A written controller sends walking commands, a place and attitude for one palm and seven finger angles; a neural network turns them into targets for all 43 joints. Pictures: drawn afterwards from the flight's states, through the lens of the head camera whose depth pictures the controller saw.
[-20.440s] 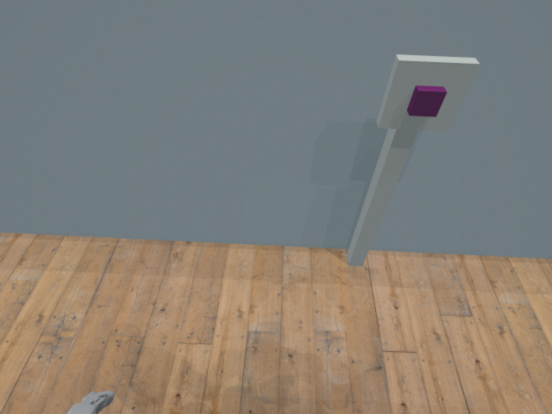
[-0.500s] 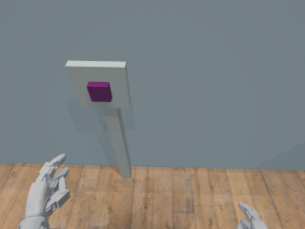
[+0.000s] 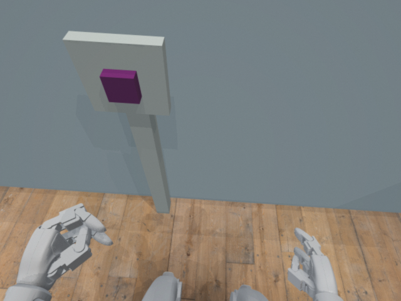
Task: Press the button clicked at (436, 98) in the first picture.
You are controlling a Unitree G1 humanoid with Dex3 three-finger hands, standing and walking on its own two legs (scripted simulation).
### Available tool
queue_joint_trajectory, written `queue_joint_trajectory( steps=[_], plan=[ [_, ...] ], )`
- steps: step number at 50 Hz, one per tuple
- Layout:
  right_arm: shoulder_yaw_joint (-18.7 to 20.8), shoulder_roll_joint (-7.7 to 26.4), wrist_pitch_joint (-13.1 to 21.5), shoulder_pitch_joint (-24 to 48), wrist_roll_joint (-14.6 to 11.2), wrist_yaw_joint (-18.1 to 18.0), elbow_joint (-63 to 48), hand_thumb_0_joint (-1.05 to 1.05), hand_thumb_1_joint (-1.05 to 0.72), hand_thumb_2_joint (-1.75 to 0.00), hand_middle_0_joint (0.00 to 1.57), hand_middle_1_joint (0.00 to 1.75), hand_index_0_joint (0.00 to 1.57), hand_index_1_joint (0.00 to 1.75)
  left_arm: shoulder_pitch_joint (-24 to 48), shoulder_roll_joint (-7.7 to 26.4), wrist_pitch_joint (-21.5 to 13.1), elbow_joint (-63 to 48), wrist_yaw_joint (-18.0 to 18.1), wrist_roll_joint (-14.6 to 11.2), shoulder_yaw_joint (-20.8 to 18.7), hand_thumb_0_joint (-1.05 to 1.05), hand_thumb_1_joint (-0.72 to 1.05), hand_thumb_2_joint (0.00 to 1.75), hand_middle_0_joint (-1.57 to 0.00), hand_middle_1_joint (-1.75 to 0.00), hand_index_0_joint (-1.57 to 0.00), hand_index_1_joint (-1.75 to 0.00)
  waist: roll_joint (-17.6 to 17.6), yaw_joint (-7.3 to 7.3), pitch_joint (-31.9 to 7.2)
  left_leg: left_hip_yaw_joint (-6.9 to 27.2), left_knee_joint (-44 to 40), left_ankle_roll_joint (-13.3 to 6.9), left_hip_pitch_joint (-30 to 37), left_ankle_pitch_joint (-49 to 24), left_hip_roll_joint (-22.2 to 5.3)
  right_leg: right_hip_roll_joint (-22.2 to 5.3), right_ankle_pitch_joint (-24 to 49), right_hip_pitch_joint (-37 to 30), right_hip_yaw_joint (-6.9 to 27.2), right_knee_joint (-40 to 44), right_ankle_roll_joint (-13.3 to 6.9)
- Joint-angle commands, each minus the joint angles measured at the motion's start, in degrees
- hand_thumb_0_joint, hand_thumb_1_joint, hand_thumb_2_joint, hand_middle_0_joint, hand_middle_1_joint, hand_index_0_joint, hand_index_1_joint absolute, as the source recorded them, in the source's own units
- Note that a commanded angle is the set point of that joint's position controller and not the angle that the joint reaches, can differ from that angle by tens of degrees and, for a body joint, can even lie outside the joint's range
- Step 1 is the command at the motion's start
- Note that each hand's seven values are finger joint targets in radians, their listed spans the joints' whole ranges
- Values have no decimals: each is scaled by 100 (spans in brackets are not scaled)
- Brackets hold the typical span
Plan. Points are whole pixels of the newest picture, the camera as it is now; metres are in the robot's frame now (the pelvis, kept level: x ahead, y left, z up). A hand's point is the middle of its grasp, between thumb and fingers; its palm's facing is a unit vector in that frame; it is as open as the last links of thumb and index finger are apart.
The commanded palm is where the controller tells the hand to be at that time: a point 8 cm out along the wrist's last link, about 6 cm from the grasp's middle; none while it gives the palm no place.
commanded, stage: raise the hand and make a fist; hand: left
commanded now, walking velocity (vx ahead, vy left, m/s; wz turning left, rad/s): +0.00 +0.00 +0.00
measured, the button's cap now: (122, 85) +0.50 +0.21 +0.13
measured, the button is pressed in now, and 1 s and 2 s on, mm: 0 0 0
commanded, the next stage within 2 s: aim a knuckle at the button in 1.30 s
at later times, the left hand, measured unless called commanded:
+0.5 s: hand (70, 227) +0.21 +0.22 +0.10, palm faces +0.06 -1.00 -0.06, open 3.1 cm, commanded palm +0.18 +0.28 +0.10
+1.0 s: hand (78, 198) +0.25 +0.21 +0.12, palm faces +0.03 -1.00 -0.05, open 3.1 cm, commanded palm +0.22 +0.27 +0.13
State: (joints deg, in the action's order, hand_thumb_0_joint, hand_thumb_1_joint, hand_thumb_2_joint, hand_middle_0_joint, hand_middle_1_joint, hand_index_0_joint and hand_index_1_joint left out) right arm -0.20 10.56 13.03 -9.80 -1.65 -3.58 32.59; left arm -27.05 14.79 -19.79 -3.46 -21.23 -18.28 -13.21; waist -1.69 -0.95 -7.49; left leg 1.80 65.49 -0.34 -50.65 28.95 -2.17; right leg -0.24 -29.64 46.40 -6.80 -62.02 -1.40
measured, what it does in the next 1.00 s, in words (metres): stands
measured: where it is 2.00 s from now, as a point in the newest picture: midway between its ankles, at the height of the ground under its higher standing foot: outside the picture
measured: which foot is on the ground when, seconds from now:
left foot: down 0.00-1.00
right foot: down 0.00-1.00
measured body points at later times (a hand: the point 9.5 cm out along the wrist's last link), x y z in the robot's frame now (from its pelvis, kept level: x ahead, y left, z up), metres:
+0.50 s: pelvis +0.01 +0.01 +0.02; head +0.05 +0.02 +0.47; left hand +0.20 +0.28 +0.10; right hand +0.19 -0.22 -0.04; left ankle +0.03 +0.11 -0.66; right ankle +0.01 -0.11 -0.66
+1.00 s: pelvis +0.02 +0.01 +0.04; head +0.04 +0.01 +0.49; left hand +0.24 +0.27 +0.13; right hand +0.19 -0.23 -0.03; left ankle +0.03 +0.11 -0.66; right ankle +0.01 -0.11 -0.66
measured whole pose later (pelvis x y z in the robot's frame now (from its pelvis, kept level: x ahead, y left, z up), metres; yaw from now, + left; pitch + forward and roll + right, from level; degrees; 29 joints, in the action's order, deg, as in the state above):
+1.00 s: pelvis +0.02 +0.01 +0.04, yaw +0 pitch +8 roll -2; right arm -2.2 13.9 12.1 -15.3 -2.4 -4.3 32.0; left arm -19.3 15.8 -11.9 -4.1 -14.0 -17.0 -12.4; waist -2.3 0.3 -6.2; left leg 0.0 50.5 -1.3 -33.6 24.4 -1.2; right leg -0.6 -24.5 29.8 -5.2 -46.9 -0.1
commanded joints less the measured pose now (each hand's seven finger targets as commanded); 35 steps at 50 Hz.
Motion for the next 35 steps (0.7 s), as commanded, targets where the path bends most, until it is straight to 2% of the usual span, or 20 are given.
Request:
queue_joint_trajectory(
  steps=[1,2,3,4,6,8,9,10,12,16,18,21,23,26,28,30,32,33,35],
  plan=[
    [456,758,223,112,-50,-67,-1023,0,-90,-90,20,30,20,30,-728,765,-189,-1529,249,-313,-981,0,90,90,-119,-138,-119,-138,-71,-251,-1691,39,-1116,-101,1411,-2334,199,102,2289,-1426,379,988,77],
    [444,720,211,104,-38,-52,-1018,0,-90,-90,20,30,20,30,-724,685,-253,-1593,354,-304,-906,0,90,90,-122,-141,-122,-141,-201,-226,-1539,19,-1134,-91,1433,-2362,203,97,2337,-1377,372,1005,80],
    [417,723,189,115,-11,-42,-972,0,-90,-90,20,30,20,30,-602,719,-318,-1550,443,-281,-895,0,90,90,-124,-144,-124,-144,-75,-201,-1356,67,-1154,-87,1362,-2337,191,138,2255,-1324,322,979,48],
    [424,736,175,73,-8,-31,-958,0,-90,-90,20,30,20,30,-583,579,-406,-1546,499,-217,-735,0,90,90,-127,-147,-127,-147,-138,-114,-1200,62,-1162,-84,1413,-2333,179,151,2224,-1155,286,974,56],
    [412,806,170,8,4,-13,-914,0,-90,-90,20,30,20,30,-399,545,-528,-1437,550,-108,-549,0,90,90,-130,-150,-130,-150,-220,43,-913,70,-1171,-82,1323,-1988,173,149,1816,-867,292,1052,56],
    [401,876,170,-2,6,-23,-904,0,-90,-90,20,30,20,30,-299,514,-561,-1246,502,-59,-394,0,90,90,-130,-150,-130,-150,-57,149,-675,98,-1178,-98,1207,-1730,165,157,1519,-737,309,1136,46],
    [403,923,175,-43,-8,-21,-929,0,-90,-90,20,30,20,30,-270,539,-556,-1255,451,-51,-377,0,90,90,-130,-150,-130,-150,-98,160,-771,97,-1211,-96,1239,-1647,170,145,1416,-730,319,1165,49],
    [397,949,181,-54,-25,-31,-951,0,-90,-90,20,30,20,30,-269,569,-529,-1219,405,-46,-350,0,90,90,-130,-150,-130,-150,-124,164,-749,92,-1259,-98,1244,-1527,175,133,1266,-741,343,1244,44],
    [387,976,232,-73,-45,-53,-1006,0,-90,-90,20,30,20,30,-182,703,-504,-1508,370,-44,-376,0,90,90,-130,-150,-130,-150,-364,118,-1006,93,-1366,-104,1493,-1551,169,127,1243,-841,342,1297,25],
    [354,929,233,-61,-53,-82,-1040,0,-90,-90,20,30,20,30,-147,880,-419,-1775,531,-116,-640,0,90,90,-130,-150,-130,-150,-284,8,-1237,101,-1532,-101,1687,-1688,168,131,1366,-1177,305,1372,19],
    [333,906,195,-12,-47,-83,-1012,0,-90,-90,20,30,20,30,-158,896,-389,-1684,661,-129,-731,0,90,90,-130,-150,-130,-150,-218,-27,-1093,121,-1588,-88,1672,-1726,166,160,1406,-1253,272,1391,4],
    [292,910,146,-25,-76,-70,-1023,0,-90,-90,20,30,20,30,-57,652,-289,-1535,743,-102,-508,0,90,90,-130,-150,-130,-150,-350,59,-739,118,-1736,-59,1717,-1464,149,157,1177,-1077,203,1495,22],
    [260,951,126,-27,-68,-78,-1027,0,-90,-90,20,30,20,30,40,652,-153,-1318,730,-73,-424,0,90,90,-130,-150,-130,-150,-194,101,-594,135,-1785,-79,1657,-1357,146,158,1092,-1115,222,1587,23],
    [237,1009,155,-89,-85,-89,-1074,0,-90,-90,20,30,20,30,281,681,-1,-1367,640,-23,-301,0,90,90,-130,-150,-130,-150,-230,146,-607,133,-1873,-83,1765,-1280,145,122,1064,-1139,242,1704,42],
    [209,1028,184,-96,-85,-98,-1073,0,-90,-90,20,30,20,30,446,756,38,-1430,615,-12,-301,0,90,90,-130,-150,-130,-150,-133,149,-655,158,-1918,-94,1854,-1360,138,135,1139,-1275,249,1734,32],
    [192,1008,212,-131,-82,-112,-1104,0,-90,-90,20,30,20,30,598,826,29,-1589,646,-4,-359,0,90,90,-130,-150,-130,-150,-193,118,-780,162,-2000,-89,2028,-1460,131,126,1231,-1346,236,1755,32],
    [163,1007,235,-122,-88,-125,-1068,0,-90,-90,20,30,20,30,758,896,7,-1630,704,-28,-466,0,90,90,-130,-150,-130,-150,-236,91,-727,173,-2070,-70,2057,-1364,131,131,1117,-1364,228,1807,25],
    [147,1012,229,-77,-76,-126,-1024,0,-90,-90,20,30,20,30,822,955,11,-1529,742,-37,-509,0,90,90,-130,-150,-130,-150,-139,110,-573,181,-2075,-80,1982,-1265,133,149,1026,-1372,250,1854,25],
    [130,1011,230,-109,-88,-121,-1020,0,-90,-90,20,30,20,30,879,895,23,-1480,768,-30,-505,0,90,90,-130,-150,-130,-150,-232,82,-608,168,-2154,-67,2073,-1284,140,136,1049,-1436,242,1892,19]
  ],
)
